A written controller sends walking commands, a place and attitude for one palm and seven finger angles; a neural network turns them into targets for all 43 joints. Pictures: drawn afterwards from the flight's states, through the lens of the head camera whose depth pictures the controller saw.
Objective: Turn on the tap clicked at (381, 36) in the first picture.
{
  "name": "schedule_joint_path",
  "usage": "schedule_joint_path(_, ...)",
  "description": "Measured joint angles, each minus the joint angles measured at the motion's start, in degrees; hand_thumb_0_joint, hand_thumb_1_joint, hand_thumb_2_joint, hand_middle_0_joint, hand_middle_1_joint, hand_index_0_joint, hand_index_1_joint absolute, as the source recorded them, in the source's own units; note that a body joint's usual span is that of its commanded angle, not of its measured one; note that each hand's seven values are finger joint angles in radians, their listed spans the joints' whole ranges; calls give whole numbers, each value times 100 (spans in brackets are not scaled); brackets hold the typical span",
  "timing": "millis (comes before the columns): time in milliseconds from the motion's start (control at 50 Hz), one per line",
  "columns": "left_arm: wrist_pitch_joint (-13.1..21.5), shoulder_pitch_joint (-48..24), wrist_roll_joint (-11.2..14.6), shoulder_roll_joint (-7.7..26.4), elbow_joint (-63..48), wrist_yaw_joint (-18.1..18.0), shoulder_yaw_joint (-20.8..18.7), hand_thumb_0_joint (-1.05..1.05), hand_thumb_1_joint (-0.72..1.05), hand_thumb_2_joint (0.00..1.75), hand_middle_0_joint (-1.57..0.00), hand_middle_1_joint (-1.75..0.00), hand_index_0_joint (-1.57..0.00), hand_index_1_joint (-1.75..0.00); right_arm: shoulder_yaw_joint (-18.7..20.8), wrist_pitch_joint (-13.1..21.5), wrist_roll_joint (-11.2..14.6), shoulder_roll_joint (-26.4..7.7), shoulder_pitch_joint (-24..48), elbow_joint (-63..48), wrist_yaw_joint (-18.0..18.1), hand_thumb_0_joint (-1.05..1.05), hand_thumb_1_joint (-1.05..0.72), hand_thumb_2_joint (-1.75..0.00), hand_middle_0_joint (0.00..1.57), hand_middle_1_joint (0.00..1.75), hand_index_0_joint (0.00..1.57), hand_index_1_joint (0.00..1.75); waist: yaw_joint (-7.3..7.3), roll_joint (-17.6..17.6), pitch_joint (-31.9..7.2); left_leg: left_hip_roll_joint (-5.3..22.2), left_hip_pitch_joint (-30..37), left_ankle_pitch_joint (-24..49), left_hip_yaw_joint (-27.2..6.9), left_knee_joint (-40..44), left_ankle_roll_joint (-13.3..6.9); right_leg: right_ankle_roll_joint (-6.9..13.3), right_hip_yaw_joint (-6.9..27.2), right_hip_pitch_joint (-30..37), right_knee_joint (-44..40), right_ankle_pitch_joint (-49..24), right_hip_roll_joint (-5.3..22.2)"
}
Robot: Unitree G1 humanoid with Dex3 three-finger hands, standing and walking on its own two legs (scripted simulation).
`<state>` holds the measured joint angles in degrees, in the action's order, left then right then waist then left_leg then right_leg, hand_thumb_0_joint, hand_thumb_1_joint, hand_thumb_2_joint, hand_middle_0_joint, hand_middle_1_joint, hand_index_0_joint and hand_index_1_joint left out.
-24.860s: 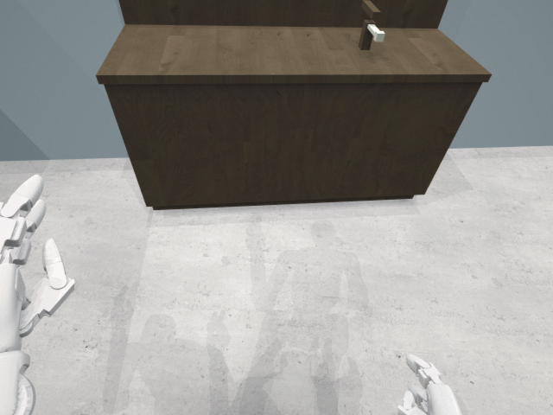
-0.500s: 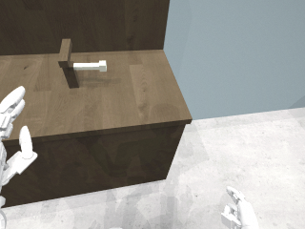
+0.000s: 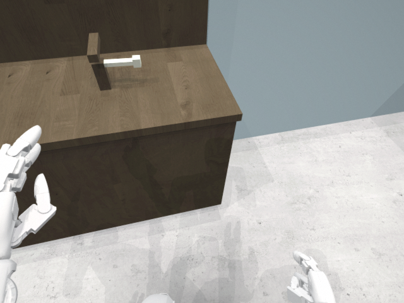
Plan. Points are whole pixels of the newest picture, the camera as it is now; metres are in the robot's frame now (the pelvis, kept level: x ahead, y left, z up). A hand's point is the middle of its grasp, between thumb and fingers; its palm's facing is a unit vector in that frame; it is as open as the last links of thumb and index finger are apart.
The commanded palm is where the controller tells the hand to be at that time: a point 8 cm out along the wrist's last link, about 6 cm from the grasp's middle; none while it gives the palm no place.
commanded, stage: stop stepping back and stand still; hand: left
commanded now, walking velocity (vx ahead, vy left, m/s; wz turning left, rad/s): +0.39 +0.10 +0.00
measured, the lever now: (136, 61) +0.79 +0.26 +0.05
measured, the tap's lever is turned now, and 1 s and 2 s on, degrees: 86 86 86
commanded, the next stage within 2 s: stand and check the lever's angle in 0.74 s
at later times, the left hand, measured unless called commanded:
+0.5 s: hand out of the picture +0.11 +0.24 +0.16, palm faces +0.43 -0.84 -0.34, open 7.5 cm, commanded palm +0.05 +0.28 +0.18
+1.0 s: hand (19, 279) +0.13 +0.23 +0.15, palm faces +0.39 -0.83 -0.41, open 7.5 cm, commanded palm +0.08 +0.27 +0.18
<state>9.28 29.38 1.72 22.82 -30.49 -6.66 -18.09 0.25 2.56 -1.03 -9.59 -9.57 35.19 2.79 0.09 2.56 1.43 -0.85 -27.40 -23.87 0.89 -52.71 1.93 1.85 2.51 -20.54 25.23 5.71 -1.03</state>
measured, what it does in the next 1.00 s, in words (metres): steps on the spot: left foot, then right foot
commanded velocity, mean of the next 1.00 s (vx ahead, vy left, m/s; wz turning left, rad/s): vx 0.15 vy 0.00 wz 0.00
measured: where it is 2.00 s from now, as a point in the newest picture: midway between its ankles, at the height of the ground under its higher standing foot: outside the picture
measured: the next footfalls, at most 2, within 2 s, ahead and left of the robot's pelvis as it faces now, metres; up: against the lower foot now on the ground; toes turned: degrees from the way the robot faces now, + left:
left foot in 0.12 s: -0.02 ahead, +0.13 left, +0.00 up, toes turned +3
right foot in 0.38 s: -0.02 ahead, -0.09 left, +0.00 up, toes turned +0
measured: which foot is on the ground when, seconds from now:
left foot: up 0.00-0.10, down 0.12-0.40, up 0.42-0.62, down 0.64-1.00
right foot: down 0.00-0.12, up 0.14-0.36, down 0.38-1.00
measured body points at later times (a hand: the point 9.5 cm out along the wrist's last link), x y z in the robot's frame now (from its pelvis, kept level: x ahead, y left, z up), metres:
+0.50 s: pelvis -0.10 -0.01 -0.01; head -0.13 -0.01 +0.44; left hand +0.08 +0.28 +0.18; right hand +0.06 -0.23 -0.10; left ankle -0.07 +0.11 -0.69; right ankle -0.06 -0.09 -0.74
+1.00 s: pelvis -0.07 -0.01 +0.00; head -0.06 -0.02 +0.45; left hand +0.10 +0.27 +0.18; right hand +0.08 -0.24 -0.11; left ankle -0.05 +0.12 -0.72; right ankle -0.06 -0.09 -0.74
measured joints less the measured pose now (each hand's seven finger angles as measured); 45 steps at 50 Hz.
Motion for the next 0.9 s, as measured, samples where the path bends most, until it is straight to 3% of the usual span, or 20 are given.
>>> schedule_joint_path(60,14,239,40,134,-65,-56,-103,2,89,90,-21,-30,-21,-30,50,-59,59,-160,-149,-186,101,1,-90,-90,20,30,20,30,92,75,-87,18,550,-151,54,690,-107,-36,-29,-143,-85,-213,10)
schedule_joint_path(120,1,219,76,120,-51,-151,-128,2,88,90,-22,-30,-21,-30,128,-25,91,-444,-363,-306,205,1,-90,-90,20,30,20,30,172,-82,-181,115,1320,-1,-107,2059,-312,-110,-233,-386,174,-47,-56)
schedule_joint_path(180,-82,11,46,34,197,-248,-187,2,89,90,-22,-30,-21,-30,164,61,150,-437,-518,-176,268,1,-90,-90,20,30,20,30,92,58,-72,15,1423,676,-90,2155,-344,-268,-114,-602,1416,1179,-76)
schedule_joint_path(220,-150,-39,11,-81,361,-282,-227,2,89,90,-21,-30,-21,-30,170,171,162,-384,-717,-79,232,1,-90,-90,20,30,20,30,113,-21,-201,44,1520,826,-158,2328,-375,-310,-157,-675,2393,1387,-151)
schedule_joint_path(260,-205,-104,2,-205,455,-309,-207,2,89,90,-21,-30,-21,-30,146,274,190,-338,-886,45,163,1,-90,-90,20,30,20,30,119,-142,-332,121,1589,882,-195,2486,-386,-305,-287,-480,2622,1471,-133)
schedule_joint_path(300,-217,-165,-7,-297,498,-342,-152,2,89,90,-21,-30,-21,-30,79,338,189,-285,-977,161,134,1,-90,-90,20,30,20,30,92,-250,-430,195,1612,878,-182,2576,-342,-275,-419,-92,2204,1646,-93)
schedule_joint_path(360,-217,-226,-21,-323,555,-350,-111,2,89,90,-21,-30,-20,-30,-50,361,144,-172,-940,237,128,1,-90,-90,20,30,20,30,29,-339,-475,249,1499,836,-113,2432,-264,-165,-585,656,927,1762,-77)
schedule_joint_path(380,-205,-264,-30,-285,576,-334,-116,2,89,90,-21,-30,-20,-30,-88,358,125,-132,-887,223,123,1,-90,-90,20,30,20,30,3,-323,-468,242,1351,698,-56,2198,-257,-66,-568,857,510,1682,-71)
schedule_joint_path(420,-193,-464,-53,-334,696,-255,-19,2,89,90,-20,-30,-20,-30,-89,304,114,-128,-672,278,93,1,-90,-90,20,30,20,30,-55,-465,-319,301,935,137,-91,1275,-303,139,-587,789,395,773,-167)
schedule_joint_path(460,-200,-659,-45,-414,815,-158,149,2,89,90,-21,-30,-20,-30,-56,248,116,-128,-503,405,53,1,-90,-90,20,30,20,30,-50,-518,-170,245,523,64,-148,171,-262,189,-638,813,451,690,-193)
schedule_joint_path(500,-180,-667,-28,-431,850,-93,227,2,89,90,-21,-30,-20,-30,-51,200,131,-103,-441,439,17,1,-90,-90,20,30,20,30,-47,-405,-152,193,302,114,-48,-314,-235,195,-589,853,384,732,-145)
schedule_joint_path(540,-159,-524,7,-380,752,-72,195,2,89,90,-21,-30,-20,-30,-68,163,136,-80,-426,359,26,1,-90,-90,20,30,20,30,-5,-248,-165,229,311,187,99,-132,-248,205,-515,856,306,701,-91)
schedule_joint_path(620,-86,-275,68,-186,366,-150,28,2,89,90,-21,-30,-21,-30,-71,224,106,-179,-457,111,133,1,-90,-90,20,30,20,30,42,-69,-157,347,939,135,272,1315,-323,223,-541,683,550,900,19)
schedule_joint_path(640,-60,-259,89,-168,271,-176,-9,2,89,90,-21,-30,-21,-30,-53,264,91,-270,-476,33,164,1,-90,-90,20,30,20,30,40,-146,-172,372,1151,-62,184,1742,-383,196,-572,565,747,1084,-20)
schedule_joint_path(700,-41,-460,80,-111,277,-258,-175,2,89,90,-21,-30,-21,-30,33,345,92,-336,-368,31,235,1,-90,-90,20,30,20,30,29,-157,-4,331,1166,905,184,1923,-338,28,-430,149,1880,1942,-47)
schedule_joint_path(740,-68,-594,56,-78,442,-255,-276,2,89,90,-21,-30,-21,-30,53,383,110,-274,-369,88,201,1,-90,-90,20,30,20,30,44,-141,31,283,1232,1026,195,2023,-272,-65,-392,-32,2484,2044,-30)
schedule_joint_path(780,-127,-624,59,-93,596,-243,-316,2,89,90,-21,-30,-21,-30,31,407,133,-228,-450,99,146,1,-90,-90,20,30,20,30,84,-209,-3,266,1289,1053,131,2177,-205,-131,-449,80,2207,2010,8)
schedule_joint_path(820,-180,-506,49,-103,615,-244,-324,2,89,90,-21,-30,-20,-30,-19,412,156,-190,-531,59,99,1,-90,-90,20,30,20,30,107,-281,-20,276,1256,991,90,2136,-161,-162,-504,441,1292,1789,33)
schedule_joint_path(860,-170,-351,13,-143,534,-208,-286,2,89,90,-21,-30,-20,-30,-39,392,156,-179,-518,59,44,1,-90,-90,20,30,20,30,98,-384,52,324,1054,648,18,1680,-186,22,-553,583,818,1028,-34)
schedule_joint_path(900,-163,-270,18,-283,467,-130,-104,2,89,90,-21,-30,-20,-30,-10,339,161,-191,-452,194,-4,1,-90,-90,20,30,20,30,73,-488,167,299,785,329,-98,894,-191,153,-635,659,766,967,-106)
